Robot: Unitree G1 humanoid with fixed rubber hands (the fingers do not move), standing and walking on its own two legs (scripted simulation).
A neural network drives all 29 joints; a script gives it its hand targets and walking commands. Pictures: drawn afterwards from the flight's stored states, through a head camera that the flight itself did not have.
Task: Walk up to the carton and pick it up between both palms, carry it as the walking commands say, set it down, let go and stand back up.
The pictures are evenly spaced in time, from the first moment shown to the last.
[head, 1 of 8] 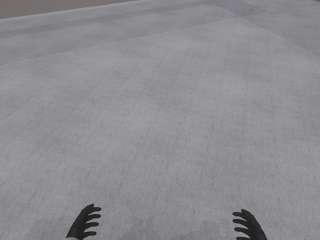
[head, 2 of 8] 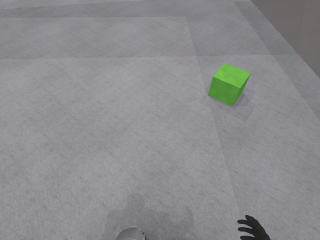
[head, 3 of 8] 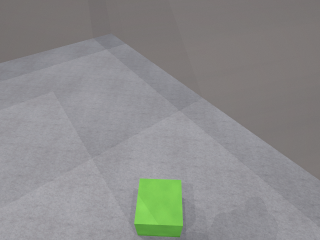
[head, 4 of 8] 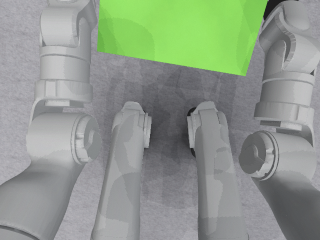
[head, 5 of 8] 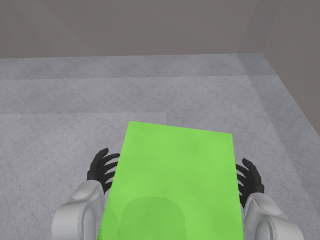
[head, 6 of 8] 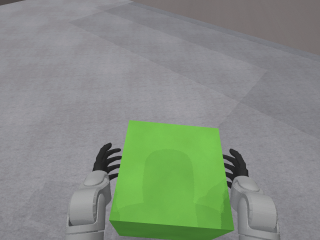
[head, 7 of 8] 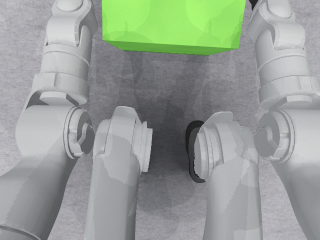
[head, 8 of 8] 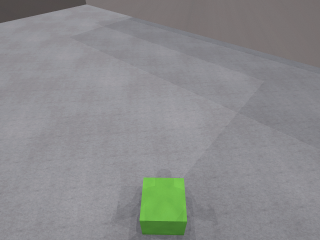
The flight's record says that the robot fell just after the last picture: no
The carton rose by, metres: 0.71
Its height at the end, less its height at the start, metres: +0.00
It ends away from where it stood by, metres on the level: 2.41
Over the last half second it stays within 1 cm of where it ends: yes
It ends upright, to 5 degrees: yes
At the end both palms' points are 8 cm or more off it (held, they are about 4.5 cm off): yes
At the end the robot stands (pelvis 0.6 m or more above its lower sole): yes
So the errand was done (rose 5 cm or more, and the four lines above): yes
